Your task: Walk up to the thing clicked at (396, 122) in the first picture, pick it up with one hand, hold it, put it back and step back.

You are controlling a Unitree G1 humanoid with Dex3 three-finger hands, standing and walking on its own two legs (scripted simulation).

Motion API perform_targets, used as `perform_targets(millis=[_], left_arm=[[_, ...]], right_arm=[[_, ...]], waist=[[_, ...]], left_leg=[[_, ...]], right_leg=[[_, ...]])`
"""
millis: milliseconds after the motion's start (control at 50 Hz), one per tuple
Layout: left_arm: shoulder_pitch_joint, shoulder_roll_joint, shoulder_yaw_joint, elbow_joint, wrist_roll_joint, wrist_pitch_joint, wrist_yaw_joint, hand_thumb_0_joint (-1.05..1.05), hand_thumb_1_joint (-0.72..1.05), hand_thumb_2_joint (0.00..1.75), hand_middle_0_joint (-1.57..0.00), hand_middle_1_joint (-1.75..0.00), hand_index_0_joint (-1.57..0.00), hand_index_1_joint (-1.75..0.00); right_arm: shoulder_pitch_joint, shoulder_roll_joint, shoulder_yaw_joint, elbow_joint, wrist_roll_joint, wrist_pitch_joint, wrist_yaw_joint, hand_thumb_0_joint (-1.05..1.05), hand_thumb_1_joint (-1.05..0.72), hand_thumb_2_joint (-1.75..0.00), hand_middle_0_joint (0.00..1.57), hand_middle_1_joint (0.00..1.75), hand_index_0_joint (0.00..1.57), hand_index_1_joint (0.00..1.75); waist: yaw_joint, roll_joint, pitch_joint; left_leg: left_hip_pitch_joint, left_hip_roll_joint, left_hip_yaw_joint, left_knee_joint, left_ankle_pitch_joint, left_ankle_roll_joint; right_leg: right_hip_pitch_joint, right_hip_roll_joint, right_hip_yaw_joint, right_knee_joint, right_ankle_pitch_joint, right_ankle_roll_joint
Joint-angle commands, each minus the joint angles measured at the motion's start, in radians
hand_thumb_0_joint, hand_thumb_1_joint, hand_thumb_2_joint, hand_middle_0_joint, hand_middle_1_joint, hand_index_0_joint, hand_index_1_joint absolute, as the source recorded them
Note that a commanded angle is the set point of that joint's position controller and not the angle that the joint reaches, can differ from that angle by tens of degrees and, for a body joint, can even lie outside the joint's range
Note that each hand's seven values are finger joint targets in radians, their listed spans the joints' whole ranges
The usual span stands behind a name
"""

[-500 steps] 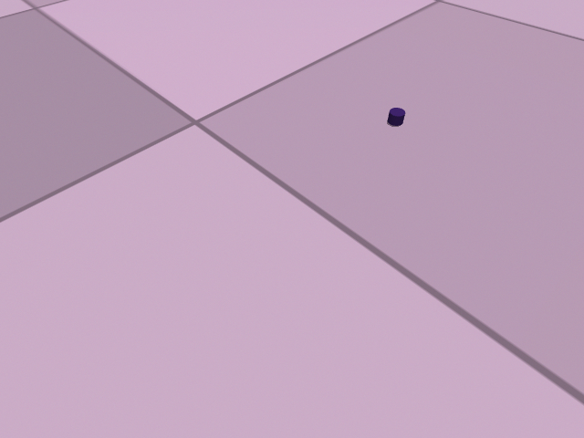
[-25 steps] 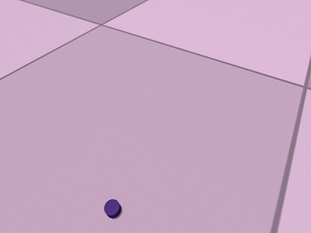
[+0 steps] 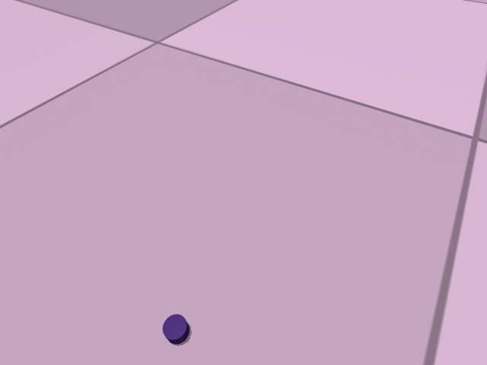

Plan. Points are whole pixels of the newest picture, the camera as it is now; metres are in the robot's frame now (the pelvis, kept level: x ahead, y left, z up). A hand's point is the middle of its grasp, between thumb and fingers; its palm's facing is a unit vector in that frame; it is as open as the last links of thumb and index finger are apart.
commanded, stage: stand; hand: left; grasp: from above
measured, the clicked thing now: (176, 329) +0.39 +0.29 -0.75
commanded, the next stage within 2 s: rise first in 0.22 s
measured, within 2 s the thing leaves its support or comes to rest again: neither
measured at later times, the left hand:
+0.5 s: hand out of the picture +0.13 +0.25 -0.16, palm faces +0.03 -0.94 -0.34, open 8.3 cm
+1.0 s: hand out of the picture +0.13 +0.27 -0.23, palm faces -0.13 -0.89 -0.44, open 14.0 cm
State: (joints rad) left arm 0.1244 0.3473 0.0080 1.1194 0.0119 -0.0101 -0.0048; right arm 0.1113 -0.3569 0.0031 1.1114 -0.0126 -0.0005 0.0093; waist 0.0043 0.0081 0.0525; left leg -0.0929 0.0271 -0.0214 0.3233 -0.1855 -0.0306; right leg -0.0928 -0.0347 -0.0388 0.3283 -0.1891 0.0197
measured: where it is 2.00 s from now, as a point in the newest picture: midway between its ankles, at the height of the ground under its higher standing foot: outside the picture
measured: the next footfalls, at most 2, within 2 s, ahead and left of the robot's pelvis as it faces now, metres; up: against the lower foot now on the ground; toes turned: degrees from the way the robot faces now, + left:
none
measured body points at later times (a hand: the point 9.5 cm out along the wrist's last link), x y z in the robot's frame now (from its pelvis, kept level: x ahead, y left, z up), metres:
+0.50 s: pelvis -0.02 +0.00 -0.01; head +0.03 +0.00 +0.43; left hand +0.12 +0.30 -0.14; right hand +0.08 -0.28 -0.14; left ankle +0.00 +0.14 -0.75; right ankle +0.00 -0.13 -0.75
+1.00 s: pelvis -0.02 +0.01 -0.08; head +0.07 +0.02 +0.36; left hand +0.14 +0.31 -0.20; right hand +0.13 -0.26 -0.18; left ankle +0.00 +0.14 -0.75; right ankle -0.01 -0.13 -0.75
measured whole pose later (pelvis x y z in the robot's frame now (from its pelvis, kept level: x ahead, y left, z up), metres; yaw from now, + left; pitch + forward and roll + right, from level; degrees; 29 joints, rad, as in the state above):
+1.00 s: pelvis -0.02 +0.01 -0.08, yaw -2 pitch +16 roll -1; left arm 0.18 0.32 0.17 0.61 0.21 0.16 0.00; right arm 0.21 -0.25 -0.05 0.60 0.00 -0.12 -0.02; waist -0.03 0.00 -0.09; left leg -0.85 0.04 -0.02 1.08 -0.51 -0.02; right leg -0.84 -0.03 -0.01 1.04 -0.48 0.03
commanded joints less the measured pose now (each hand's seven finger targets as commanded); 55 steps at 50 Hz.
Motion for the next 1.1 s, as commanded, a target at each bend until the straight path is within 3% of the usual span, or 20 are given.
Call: perform_targets(millis=[0, 280, 300, 320, 340, 360, 380, 400, 420, 460, 500, 540, 620, 680, 760, 820, 860, 920, 980, 1080], left_arm=[[-0.033, 0.221, 0.039, -0.055, -0.001, -0.017, 0.011, 0.00, 0.90, 0.90, -0.20, -0.30, -0.20, -0.30], [-0.034, 0.222, 0.039, -0.055, 0.000, -0.019, 0.010, 0.00, 0.90, 0.90, -0.20, -0.30, -0.20, -0.30], [-0.031, 0.224, 0.040, -0.056, 0.000, -0.017, 0.010, 0.00, 0.82, 0.94, -0.17, -0.38, -0.16, -0.38], [-0.382, 0.060, 0.038, -0.407, -0.055, -0.111, 0.023, 0.00, 0.74, 1.01, -0.19, -0.46, -0.15, -0.46], [-0.485, 0.100, 0.051, -0.354, -0.055, -0.108, 0.032, 0.00, 0.66, 0.98, -0.19, -0.54, -0.15, -0.54], [-0.300, 0.199, 0.109, -0.197, -0.035, -0.073, 0.037, 0.00, 0.58, 0.95, -0.17, -0.62, -0.16, -0.62], [-0.258, 0.224, 0.132, -0.109, -0.015, -0.050, 0.031, 0.00, 0.50, 0.96, -0.13, -0.70, -0.12, -0.70], [-0.305, 0.246, 0.148, -0.106, 0.000, -0.045, 0.021, 0.00, 0.42, 0.96, -0.10, -0.78, -0.11, -0.78], [-0.321, 0.241, 0.161, -0.111, 0.020, -0.055, 0.011, 0.00, 0.35, 0.94, -0.08, -0.86, -0.10, -0.86], [-0.169, 0.245, 0.204, -0.073, 0.069, -0.033, -0.004, 0.00, 0.19, 0.98, -0.01, -1.02, -0.05, -1.01], [-0.094, 0.220, 0.212, -0.092, 0.093, -0.006, -0.009, 0.00, 0.03, 0.99, 0.00, -1.10, -0.04, -1.05], [-0.105, 0.183, 0.194, -0.136, 0.106, 0.035, -0.005, 0.00, -0.11, 1.00, -0.01, -1.10, -0.04, -1.07], [-0.132, 0.203, 0.213, -0.241, 0.137, 0.101, 0.007, 0.00, -0.42, 1.02, -0.05, -1.07, -0.05, -1.07], [-0.103, 0.180, 0.216, -0.289, 0.159, 0.114, 0.011, 0.00, -0.53, 1.00, -0.07, -1.08, -0.07, -1.08], [-0.100, 0.189, 0.226, -0.445, 0.178, 0.103, 0.016, 0.00, -0.56, 1.00, -0.07, -1.08, -0.06, -1.08], [-0.010, 0.191, 0.240, -0.506, 0.197, 0.116, 0.018, 0.00, -0.57, 1.02, -0.07, -1.08, -0.06, -1.08], [-0.012, 0.171, 0.215, -0.609, 0.197, 0.125, 0.012, 0.00, -0.58, 1.02, -0.06, -1.07, -0.05, -1.08], [0.053, 0.163, 0.216, -0.632, 0.206, 0.155, 0.015, 0.00, -0.56, 1.00, -0.06, -1.08, -0.06, -1.08], [0.081, 0.172, 0.221, -0.689, 0.223, 0.173, 0.011, 0.00, -0.57, 0.99, -0.07, -1.08, -0.07, -1.08], [0.135, 0.162, 0.216, -0.762, 0.243, 0.191, 0.017, 0.00, -0.56, 0.97, -0.07, -1.09, -0.08, -1.08]], right_arm=[[-0.034, -0.216, -0.039, -0.055, 0.003, -0.024, -0.018, 0.00, -0.90, -0.90, 0.20, 0.30, 0.20, 0.30], [-0.024, -0.208, -0.038, -0.051, 0.002, -0.025, -0.016, 0.00, -0.90, -0.90, 0.20, 0.30, 0.20, 0.30], [-0.027, -0.212, -0.039, -0.051, 0.002, -0.024, -0.017, 0.00, -0.93, -0.92, 0.20, 0.30, 0.20, 0.30], [-0.029, -0.043, 0.005, -0.334, 0.073, -0.078, -0.038, 0.00, -0.99, -0.92, 0.20, 0.30, 0.20, 0.30], [0.024, -0.071, 0.002, -0.267, 0.071, -0.077, -0.049, 0.00, -0.92, -0.91, 0.20, 0.30, 0.20, 0.30], [0.068, -0.109, -0.022, -0.276, 0.078, -0.065, -0.061, 0.00, -0.92, -0.91, 0.20, 0.30, 0.20, 0.30], [0.079, -0.107, -0.032, -0.288, 0.071, -0.057, -0.063, 0.00, -0.91, -0.90, 0.20, 0.30, 0.20, 0.30], [0.088, -0.100, -0.040, -0.313, 0.069, -0.060, -0.065, 0.00, -0.91, -0.90, 0.20, 0.30, 0.20, 0.30], [0.093, -0.102, -0.059, -0.338, 0.051, -0.066, -0.065, 0.00, -0.90, -0.90, 0.20, 0.30, 0.20, 0.30], [0.129, -0.086, -0.081, -0.367, 0.031, -0.073, -0.055, 0.00, -0.92, -0.90, 0.20, 0.30, 0.20, 0.30], [0.126, -0.073, -0.086, -0.418, 0.028, -0.079, -0.047, 0.00, -0.91, -0.90, 0.20, 0.30, 0.20, 0.30], [0.120, -0.069, -0.090, -0.457, 0.033, -0.082, -0.047, 0.00, -0.90, -0.90, 0.20, 0.30, 0.20, 0.30], [0.090, -0.064, -0.093, -0.530, 0.034, -0.092, -0.036, 0.00, -0.89, -0.90, 0.20, 0.30, 0.20, 0.30], [0.110, -0.053, -0.099, -0.559, 0.031, -0.113, -0.031, 0.00, -0.90, -0.90, 0.20, 0.30, 0.20, 0.30], [0.126, -0.049, -0.106, -0.589, 0.025, -0.141, -0.034, 0.00, -0.88, -0.90, 0.20, 0.30, 0.20, 0.30], [0.136, -0.048, -0.110, -0.603, 0.024, -0.155, -0.040, 0.00, -0.89, -0.90, 0.20, 0.30, 0.20, 0.30], [0.125, -0.043, -0.109, -0.623, 0.023, -0.161, -0.043, 0.00, -0.90, -0.90, 0.20, 0.30, 0.20, 0.30], [0.123, -0.046, -0.108, -0.627, 0.020, -0.173, -0.045, 0.00, -0.90, -0.90, 0.20, 0.30, 0.20, 0.30], [0.103, -0.040, -0.104, -0.651, 0.018, -0.181, -0.044, 0.00, -0.91, -0.90, 0.20, 0.30, 0.20, 0.30], [0.097, -0.033, -0.099, -0.676, 0.016, -0.198, -0.040, 0.00, -0.92, -0.91, 0.20, 0.30, 0.20, 0.30]], waist=[[0.001, -0.007, -0.056], [-0.004, -0.018, -0.060], [0.000, -0.014, -0.061], [-0.128, 0.045, 0.004], [-0.100, -0.011, -0.034], [-0.064, -0.036, -0.023], [-0.056, -0.067, -0.058], [-0.046, -0.075, -0.085], [-0.034, -0.061, -0.160], [0.001, 0.005, -0.262], [0.028, 0.033, -0.277], [0.013, 0.018, -0.272], [0.003, -0.011, -0.260], [-0.009, -0.019, -0.269], [-0.022, 0.019, -0.331], [-0.020, 0.055, -0.373], [-0.027, 0.056, -0.388], [-0.038, 0.046, -0.392], [-0.025, 0.068, -0.383], [-0.029, 0.066, -0.430]], left_leg=[[-0.020, 0.103, -0.070, -0.048, 0.130, 0.048], [-0.021, 0.100, -0.068, -0.049, 0.122, 0.048], [-0.019, 0.100, -0.068, -0.049, 0.120, 0.048], [-0.127, -0.036, 0.071, 0.021, -0.026, 0.036], [-0.123, -0.041, 0.061, 0.043, -0.042, 0.039], [-0.146, -0.032, 0.061, 0.049, -0.047, 0.038], [-0.187, -0.038, 0.058, 0.094, -0.036, 0.041], [-0.211, -0.036, 0.053, 0.127, -0.023, 0.043], [-0.214, -0.034, 0.053, 0.163, -0.004, 0.040], [-0.276, -0.047, 0.054, 0.231, 0.034, 0.033], [-0.305, -0.053, 0.058, 0.253, 0.047, 0.027], [-0.307, -0.052, 0.056, 0.257, 0.049, 0.027], [-0.395, -0.039, 0.045, 0.335, -0.002, 0.030], [-0.470, -0.037, 0.047, 0.413, -0.041, 0.034], [-0.517, -0.022, 0.033, 0.504, -0.027, 0.032], [-0.527, -0.015, 0.027, 0.546, -0.007, 0.029], [-0.541, -0.007, 0.017, 0.565, -0.004, 0.027], [-0.579, -0.002, 0.010, 0.606, 0.003, 0.026], [-0.621, -0.001, 0.002, 0.636, -0.036, 0.026], [-0.681, -0.005, 0.007, 0.712, -0.008, 0.028]], right_leg=[[0.009, -0.106, 0.083, -0.062, 0.104, -0.033], [0.008, -0.108, 0.088, -0.060, 0.108, -0.035], [0.002, -0.106, 0.087, -0.061, 0.109, -0.034], [-0.246, 0.020, 0.024, 0.015, 0.040, -0.023], [-0.201, 0.025, 0.008, 0.025, 0.008, -0.021], [-0.189, 0.035, -0.006, 0.034, -0.026, -0.027], [-0.208, 0.034, -0.008, 0.060, -0.026, -0.028], [-0.226, 0.035, -0.009, 0.095, -0.012, -0.029], [-0.222, 0.033, -0.004, 0.143, 0.015, -0.029], [-0.221, 0.022, 0.006, 0.212, 0.050, -0.034], [-0.221, 0.026, 0.008, 0.241, 0.047, -0.037], [-0.248, 0.033, 0.007, 0.245, 0.044, -0.035], [-0.350, 0.042, -0.002, 0.302, -0.025, -0.034], [-0.424, 0.041, 0.000, 0.374, -0.061, -0.029], [-0.514, 0.043, 0.002, 0.480, -0.045, -0.030], [-0.547, 0.041, 0.003, 0.535, -0.030, -0.034], [-0.580, 0.043, 0.001, 0.561, -0.038, -0.035], [-0.612, 0.044, -0.004, 0.600, -0.038, -0.034], [-0.668, 0.042, -0.004, 0.632, -0.083, -0.036], [-0.709, 0.041, -0.003, 0.699, -0.051, -0.038]])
